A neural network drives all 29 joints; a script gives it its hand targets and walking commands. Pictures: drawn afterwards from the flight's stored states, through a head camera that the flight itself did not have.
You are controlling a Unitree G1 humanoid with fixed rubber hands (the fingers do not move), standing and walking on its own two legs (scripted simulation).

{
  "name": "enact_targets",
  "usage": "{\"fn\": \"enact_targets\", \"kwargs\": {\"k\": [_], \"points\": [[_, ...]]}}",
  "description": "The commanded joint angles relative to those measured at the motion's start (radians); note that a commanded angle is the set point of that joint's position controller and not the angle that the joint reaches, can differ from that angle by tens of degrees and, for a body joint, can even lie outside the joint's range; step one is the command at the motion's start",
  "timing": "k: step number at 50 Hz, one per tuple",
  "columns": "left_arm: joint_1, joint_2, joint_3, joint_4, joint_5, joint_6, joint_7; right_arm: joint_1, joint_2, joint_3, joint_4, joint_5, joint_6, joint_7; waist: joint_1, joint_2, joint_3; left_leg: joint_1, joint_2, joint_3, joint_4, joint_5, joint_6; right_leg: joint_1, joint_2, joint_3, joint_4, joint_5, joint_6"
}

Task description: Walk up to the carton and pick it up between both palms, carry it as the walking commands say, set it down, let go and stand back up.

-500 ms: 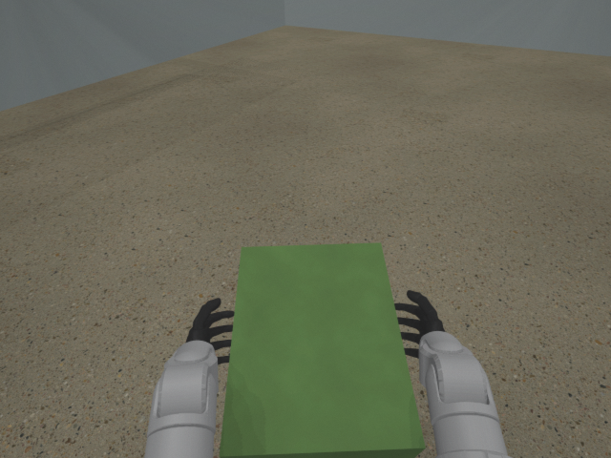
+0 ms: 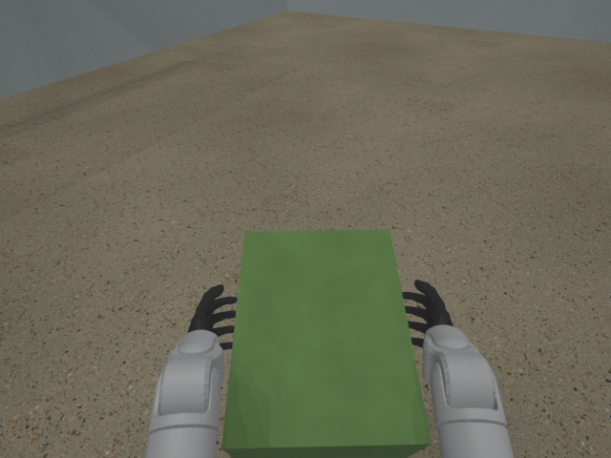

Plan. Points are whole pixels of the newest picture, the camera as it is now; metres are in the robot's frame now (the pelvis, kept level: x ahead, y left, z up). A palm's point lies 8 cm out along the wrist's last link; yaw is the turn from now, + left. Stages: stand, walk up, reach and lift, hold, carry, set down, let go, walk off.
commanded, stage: carry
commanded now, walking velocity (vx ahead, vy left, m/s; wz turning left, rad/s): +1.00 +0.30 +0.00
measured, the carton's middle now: (319, 345) +0.32 +0.00 -0.01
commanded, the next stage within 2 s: none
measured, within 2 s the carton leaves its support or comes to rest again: neither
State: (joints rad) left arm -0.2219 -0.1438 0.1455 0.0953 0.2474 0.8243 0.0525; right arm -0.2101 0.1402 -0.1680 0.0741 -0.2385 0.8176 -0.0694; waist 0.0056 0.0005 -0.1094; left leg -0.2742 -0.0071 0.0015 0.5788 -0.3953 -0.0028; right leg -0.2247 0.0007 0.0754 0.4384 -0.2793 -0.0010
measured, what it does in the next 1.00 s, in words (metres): walks ahead: right foot, then left foot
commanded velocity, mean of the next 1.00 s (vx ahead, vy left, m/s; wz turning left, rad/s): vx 1.00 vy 0.30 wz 0.00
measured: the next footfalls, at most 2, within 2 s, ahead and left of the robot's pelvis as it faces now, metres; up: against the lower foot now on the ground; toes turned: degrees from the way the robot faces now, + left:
right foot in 0.30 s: +0.14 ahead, -0.09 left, +0.00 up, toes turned -15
left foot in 0.66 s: +0.55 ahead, +0.20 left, +0.00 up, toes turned +2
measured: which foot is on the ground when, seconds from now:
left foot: down 0.00-0.30, up 0.32-0.64, down 0.66-1.00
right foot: down 0.00-0.06, up 0.08-0.28, down 0.30-0.68, up 0.70-1.00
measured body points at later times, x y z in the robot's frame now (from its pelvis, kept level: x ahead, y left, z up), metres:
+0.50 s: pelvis +0.21 +0.03 +0.00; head +0.22 +0.01 +0.45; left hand +0.49 +0.16 +0.10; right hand +0.47 -0.15 +0.09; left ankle +0.26 +0.20 -0.68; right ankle +0.10 -0.07 -0.74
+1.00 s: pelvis +0.59 +0.11 +0.00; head +0.60 +0.10 +0.45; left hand +0.89 +0.20 +0.09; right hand +0.81 -0.10 +0.09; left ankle +0.51 +0.20 -0.74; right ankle +0.68 +0.01 -0.72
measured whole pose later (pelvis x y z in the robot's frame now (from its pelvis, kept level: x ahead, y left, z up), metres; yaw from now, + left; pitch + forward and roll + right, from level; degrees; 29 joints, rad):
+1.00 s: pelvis +0.59 +0.11 +0.00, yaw -12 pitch +5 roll +1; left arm -0.09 -0.13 0.04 -0.52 0.09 1.24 0.21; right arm -0.11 0.13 0.00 -0.53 -0.09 1.25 -0.24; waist -0.04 0.00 -0.08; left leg -0.06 -0.04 0.25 0.25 -0.29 0.05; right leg -0.56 -0.09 -0.21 0.61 -0.20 0.01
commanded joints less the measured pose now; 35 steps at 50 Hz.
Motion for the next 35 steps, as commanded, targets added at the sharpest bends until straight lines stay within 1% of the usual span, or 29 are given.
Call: {"fn": "enact_targets", "kwargs": {"k": [1,2,3,4,5,6,7,8,9,11,12,13,14,15,16,17,18,19,20,21,22,24,27,28,31,32,33,34,35], "points": [[-0.54,-0.961,-0.7,-0.222,-0.382,0.011,-0.251,-0.553,0.972,0.726,-0.186,0.412,0.017,0.287,0.003,-0.125,-0.211,0.043,0.015,0.028,-0.13,0.039,0.019,-0.05,-0.229,0.203,-0.149,-0.288,-0.068],[-0.499,-0.957,-0.707,-0.251,-0.39,0.046,-0.237,-0.517,0.981,0.739,-0.206,0.429,0.051,0.272,0.001,-0.078,-0.238,0.163,-0.001,0.063,-0.197,0.023,0.026,-0.112,-0.176,0.116,-0.068,-0.248,-0.043],[-0.468,-0.949,-0.707,-0.277,-0.397,0.084,-0.225,-0.477,0.974,0.741,-0.213,0.44,0.088,0.257,-0.013,0.022,-0.219,0.26,0.078,-0.029,-0.31,-0.081,0.047,-0.241,-0.112,0.012,0.093,-0.186,-0.007],[-0.48,-0.945,-0.721,-0.316,-0.417,0.121,-0.223,-0.441,0.953,0.729,-0.219,0.433,0.119,0.239,-0.031,0.212,-0.192,0.312,0.276,-0.339,-0.427,-0.319,0.118,-0.413,-0.007,-0.121,0.322,-0.133,0.057],[-0.5,-0.947,-0.731,-0.345,-0.43,0.148,-0.223,-0.421,0.952,0.72,-0.243,0.431,0.143,0.227,-0.027,0.222,-0.11,0.281,0.369,-0.438,-0.483,-0.403,0.181,-0.51,-0.047,-0.152,0.424,-0.133,0.056],[-0.502,-0.961,-0.746,-0.394,-0.46,0.176,-0.219,-0.447,0.967,0.741,-0.323,0.447,0.17,0.212,-0.02,0.141,-0.067,0.223,0.362,-0.398,-0.468,-0.362,0.208,-0.504,-0.097,-0.126,0.423,-0.137,0.039],[-0.505,-0.974,-0.763,-0.448,-0.491,0.205,-0.21,-0.471,0.981,0.759,-0.399,0.466,0.197,0.194,-0.023,0.091,-0.067,0.203,0.335,-0.323,-0.452,-0.265,0.216,-0.471,-0.103,-0.128,0.401,-0.136,0.033],[-0.472,-0.969,-0.763,-0.471,-0.505,0.234,-0.197,-0.446,0.979,0.761,-0.436,0.467,0.225,0.175,-0.021,0.077,-0.092,0.206,0.309,-0.235,-0.426,-0.151,0.206,-0.418,-0.109,-0.131,0.332,-0.121,0.031],[-0.428,-0.956,-0.754,-0.481,-0.515,0.258,-0.182,-0.408,0.973,0.753,-0.46,0.464,0.249,0.158,-0.021,0.093,-0.121,0.211,0.28,-0.168,-0.411,-0.086,0.191,-0.358,-0.091,-0.157,0.263,-0.117,0.034],[-0.385,-0.931,-0.742,-0.53,-0.53,0.295,-0.149,-0.355,0.964,0.743,-0.511,0.474,0.291,0.131,-0.029,0.118,-0.148,0.237,0.252,-0.105,-0.39,-0.003,0.181,-0.282,-0.048,-0.224,0.167,-0.086,0.042],[-0.365,-0.92,-0.733,-0.552,-0.531,0.312,-0.133,-0.336,0.96,0.742,-0.53,0.482,0.311,0.119,-0.028,0.118,-0.158,0.237,0.246,-0.075,-0.368,0.04,0.172,-0.232,-0.041,-0.247,0.11,-0.054,0.04],[-0.341,-0.909,-0.724,-0.568,-0.529,0.327,-0.117,-0.324,0.953,0.74,-0.544,0.489,0.329,0.109,-0.019,0.104,-0.176,0.212,0.23,-0.029,-0.319,0.094,0.154,-0.138,-0.032,-0.277,0.037,-0.009,0.036],[-0.32,-0.902,-0.714,-0.58,-0.528,0.343,-0.101,-0.311,0.947,0.737,-0.554,0.494,0.348,0.097,0.0,0.071,-0.231,0.107,0.196,0.056,-0.203,0.218,0.117,0.093,-0.034,-0.287,-0.044,0.042,0.022],[-0.277,-0.888,-0.695,-0.585,-0.521,0.355,-0.083,-0.311,0.935,0.732,-0.569,0.504,0.368,0.087,0.028,-0.004,-0.297,-0.099,0.146,0.133,0.022,0.381,0.07,0.391,-0.124,-0.126,-0.073,-0.022,-0.023],[-0.258,-0.87,-0.671,-0.588,-0.494,0.364,-0.064,-0.331,0.916,0.739,-0.592,0.515,0.393,0.085,0.049,-0.208,-0.265,-0.427,0.055,0.149,0.297,0.256,0.007,0.54,-0.414,0.376,-0.229,-0.302,-0.137],[-0.252,-0.88,-0.662,-0.591,-0.496,0.37,-0.054,-0.361,0.908,0.759,-0.622,0.532,0.403,0.09,0.036,-0.242,-0.227,-0.668,-0.003,0.004,0.437,0.058,-0.011,0.584,-0.543,0.637,-0.292,-0.229,-0.231],[-0.279,-0.882,-0.659,-0.628,-0.518,0.374,-0.053,-0.383,0.927,0.76,-0.646,0.555,0.406,0.088,0.023,-0.138,-0.225,-0.715,0.089,-0.106,0.561,0.094,-0.005,0.564,-0.532,0.53,-0.227,-0.036,-0.227],[-0.292,-0.881,-0.654,-0.653,-0.519,0.381,-0.048,-0.361,0.942,0.745,-0.642,0.556,0.41,0.082,0.018,-0.065,-0.232,-0.704,0.12,-0.113,0.586,0.148,-0.005,0.555,-0.486,0.385,-0.178,0.107,-0.189],[-0.299,-0.891,-0.658,-0.667,-0.525,0.386,-0.048,-0.343,0.949,0.727,-0.631,0.551,0.412,0.078,0.021,-0.028,-0.221,-0.656,0.142,-0.092,0.516,0.193,-0.008,0.523,-0.432,0.242,-0.172,0.159,-0.143],[-0.301,-0.902,-0.664,-0.677,-0.533,0.388,-0.052,-0.327,0.955,0.72,-0.63,0.544,0.41,0.074,0.026,-0.06,-0.191,-0.591,0.136,-0.039,0.445,0.218,-0.021,0.467,-0.385,0.125,-0.191,0.213,-0.11],[-0.302,-0.902,-0.67,-0.688,-0.544,0.392,-0.056,-0.311,0.955,0.719,-0.632,0.532,0.409,0.066,0.026,-0.109,-0.162,-0.53,0.121,0.01,0.384,0.22,-0.029,0.414,-0.361,0.048,-0.214,0.24,-0.097],[-0.28,-0.874,-0.67,-0.694,-0.55,0.403,-0.059,-0.273,0.935,0.711,-0.626,0.504,0.415,0.05,0.021,-0.161,-0.082,-0.463,0.101,0.066,0.242,0.206,-0.036,0.329,-0.347,-0.019,-0.248,0.269,-0.092],[-0.252,-0.846,-0.671,-0.704,-0.564,0.413,-0.067,-0.233,0.914,0.712,-0.643,0.483,0.42,0.034,0.018,-0.217,-0.015,-0.331,0.075,0.155,-0.008,0.261,-0.027,0.277,-0.287,-0.149,-0.265,0.344,-0.062],[-0.247,-0.841,-0.671,-0.707,-0.567,0.415,-0.067,-0.227,0.907,0.715,-0.655,0.481,0.423,0.031,0.014,-0.235,-0.019,-0.26,0.051,0.202,-0.07,0.261,-0.017,0.272,-0.275,-0.188,-0.244,0.469,-0.05],[-0.242,-0.813,-0.666,-0.718,-0.566,0.418,-0.065,-0.23,0.9,0.712,-0.667,0.482,0.429,0.028,-0.002,-0.286,-0.107,0.011,-0.01,0.294,-0.106,0.292,0.01,0.252,-0.298,-0.255,-0.094,0.822,-0.027],[-0.251,-0.804,-0.665,-0.723,-0.561,0.421,-0.064,-0.226,0.897,0.709,-0.663,0.485,0.431,0.028,-0.022,-0.27,-0.177,0.182,-0.03,0.327,-0.135,0.279,0.02,0.211,-0.275,-0.302,0.052,0.858,-0.009],[-0.258,-0.797,-0.666,-0.733,-0.548,0.424,-0.063,-0.222,0.887,0.707,-0.657,0.493,0.433,0.031,-0.042,-0.2,-0.273,0.397,-0.058,0.325,-0.131,0.181,0.037,0.113,-0.22,-0.314,0.282,0.765,0.002],[-0.259,-0.788,-0.668,-0.736,-0.537,0.432,-0.065,-0.219,0.863,0.702,-0.644,0.492,0.436,0.032,-0.063,-0.036,-0.302,0.533,0.045,0.149,-0.17,0.007,0.06,-0.116,-0.147,-0.315,0.506,0.488,0.02],[-0.25,-0.799,-0.676,-0.736,-0.543,0.445,-0.068,-0.21,0.857,0.697,-0.613,0.495,0.437,0.032,-0.047,0.298,-0.295,0.571,0.317,-0.36,-0.372,-0.14,0.169,-0.422,-0.024,-0.285,0.762,-0.116,0.044]]}}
